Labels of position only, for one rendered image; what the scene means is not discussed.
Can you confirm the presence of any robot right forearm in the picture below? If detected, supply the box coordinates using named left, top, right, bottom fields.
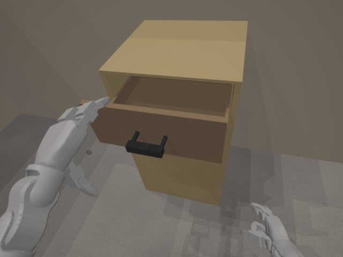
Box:
left=271, top=239, right=304, bottom=257

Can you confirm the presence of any robot left forearm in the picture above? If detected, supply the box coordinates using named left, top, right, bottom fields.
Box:
left=0, top=163, right=66, bottom=257

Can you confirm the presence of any handle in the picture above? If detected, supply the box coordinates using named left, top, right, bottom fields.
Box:
left=125, top=131, right=167, bottom=158

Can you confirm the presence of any right robot hand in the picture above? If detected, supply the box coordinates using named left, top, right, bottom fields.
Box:
left=248, top=203, right=290, bottom=253

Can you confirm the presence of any drawer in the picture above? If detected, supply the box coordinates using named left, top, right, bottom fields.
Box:
left=79, top=75, right=233, bottom=164

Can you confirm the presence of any left robot hand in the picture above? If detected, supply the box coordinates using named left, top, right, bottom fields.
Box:
left=34, top=97, right=110, bottom=197

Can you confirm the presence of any cabinet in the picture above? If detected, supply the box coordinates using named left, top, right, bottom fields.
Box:
left=98, top=20, right=248, bottom=206

